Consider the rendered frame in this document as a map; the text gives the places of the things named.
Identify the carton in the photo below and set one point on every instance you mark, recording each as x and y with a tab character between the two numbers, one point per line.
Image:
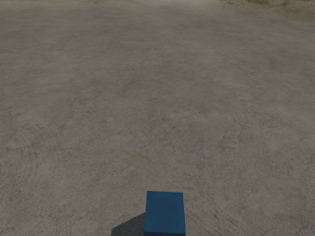
164	214

